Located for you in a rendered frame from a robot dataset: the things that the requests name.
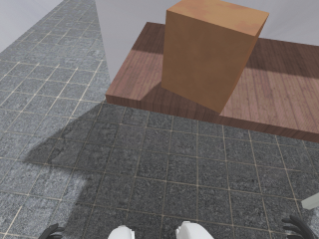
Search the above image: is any table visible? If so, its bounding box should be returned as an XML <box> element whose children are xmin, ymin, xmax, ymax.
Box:
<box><xmin>105</xmin><ymin>22</ymin><xmax>319</xmax><ymax>210</ymax></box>

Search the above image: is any robot right thigh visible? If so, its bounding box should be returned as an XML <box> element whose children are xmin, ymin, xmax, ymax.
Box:
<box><xmin>175</xmin><ymin>223</ymin><xmax>213</xmax><ymax>239</ymax></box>

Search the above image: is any carton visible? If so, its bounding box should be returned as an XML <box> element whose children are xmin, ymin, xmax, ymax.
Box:
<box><xmin>160</xmin><ymin>0</ymin><xmax>269</xmax><ymax>114</ymax></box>

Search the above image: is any robot thigh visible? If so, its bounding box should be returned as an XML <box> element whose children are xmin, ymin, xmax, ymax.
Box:
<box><xmin>175</xmin><ymin>223</ymin><xmax>213</xmax><ymax>239</ymax></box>
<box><xmin>108</xmin><ymin>227</ymin><xmax>136</xmax><ymax>239</ymax></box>

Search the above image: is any robot left thigh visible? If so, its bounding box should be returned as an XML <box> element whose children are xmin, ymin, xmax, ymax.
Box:
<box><xmin>108</xmin><ymin>227</ymin><xmax>136</xmax><ymax>239</ymax></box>

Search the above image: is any right robot hand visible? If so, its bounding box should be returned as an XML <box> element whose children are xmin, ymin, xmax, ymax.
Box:
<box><xmin>281</xmin><ymin>214</ymin><xmax>319</xmax><ymax>239</ymax></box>

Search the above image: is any left robot hand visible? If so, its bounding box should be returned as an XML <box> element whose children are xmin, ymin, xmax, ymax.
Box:
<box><xmin>38</xmin><ymin>223</ymin><xmax>65</xmax><ymax>239</ymax></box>

